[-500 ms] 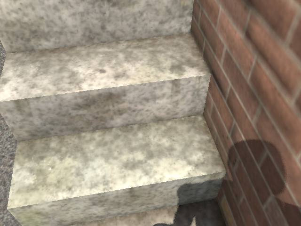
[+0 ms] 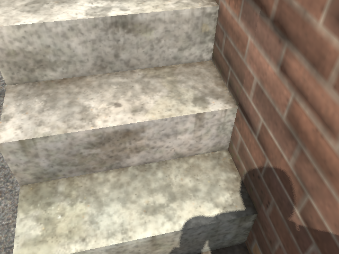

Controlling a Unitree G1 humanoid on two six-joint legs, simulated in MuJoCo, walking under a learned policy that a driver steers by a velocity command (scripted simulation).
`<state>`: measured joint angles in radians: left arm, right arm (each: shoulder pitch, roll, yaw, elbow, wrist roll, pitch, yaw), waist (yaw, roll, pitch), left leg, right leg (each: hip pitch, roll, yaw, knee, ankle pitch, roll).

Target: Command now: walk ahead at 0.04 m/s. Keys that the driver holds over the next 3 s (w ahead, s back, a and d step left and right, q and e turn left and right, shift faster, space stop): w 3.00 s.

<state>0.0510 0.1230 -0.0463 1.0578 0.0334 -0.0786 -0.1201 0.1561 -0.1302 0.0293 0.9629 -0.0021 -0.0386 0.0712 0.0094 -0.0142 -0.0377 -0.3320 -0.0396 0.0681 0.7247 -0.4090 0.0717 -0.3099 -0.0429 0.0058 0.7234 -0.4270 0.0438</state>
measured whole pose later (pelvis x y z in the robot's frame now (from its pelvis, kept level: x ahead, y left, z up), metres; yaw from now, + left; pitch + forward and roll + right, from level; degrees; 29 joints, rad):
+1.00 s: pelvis -0.01 +0.00 +0.01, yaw +0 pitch -2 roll +0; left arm 0.22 0.17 -0.01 1.18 0.05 -0.03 -0.11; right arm 0.33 -0.13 0.05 1.19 -0.02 -0.04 0.06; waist 0.00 0.00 -0.01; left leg -0.24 -0.06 0.05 0.59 -0.33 0.07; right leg -0.23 -0.05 0.01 0.61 -0.35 0.04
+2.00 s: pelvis -0.01 +0.01 +0.02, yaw -1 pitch -2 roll +1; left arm 0.32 0.10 -0.03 1.21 0.05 0.01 -0.09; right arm 0.43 -0.08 0.04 1.26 0.00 -0.02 0.09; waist -0.02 -0.03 0.01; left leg -0.16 -0.10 0.06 0.44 -0.25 0.10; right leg -0.17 -0.09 0.01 0.50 -0.30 0.06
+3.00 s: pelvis -0.01 +0.01 +0.03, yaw -1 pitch -1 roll +1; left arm 0.33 0.10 -0.04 1.18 0.04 0.00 -0.08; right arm 0.37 -0.09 0.02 1.23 0.00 -0.02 0.08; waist -0.02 -0.02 0.03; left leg -0.16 -0.09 0.04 0.41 -0.23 0.09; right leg -0.18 -0.09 -0.05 0.48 -0.27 0.05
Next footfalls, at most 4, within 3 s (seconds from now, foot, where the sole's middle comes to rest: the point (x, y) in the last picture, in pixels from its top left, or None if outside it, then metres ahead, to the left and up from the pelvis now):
none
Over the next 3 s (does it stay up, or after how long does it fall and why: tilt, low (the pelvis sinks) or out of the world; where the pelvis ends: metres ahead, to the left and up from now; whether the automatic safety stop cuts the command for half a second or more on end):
stays up -0.01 0.01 0.03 its command is cut before an obstacle from the start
